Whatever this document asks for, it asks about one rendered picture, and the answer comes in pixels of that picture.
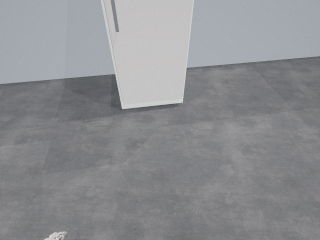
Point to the fridge door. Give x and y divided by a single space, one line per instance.
151 47

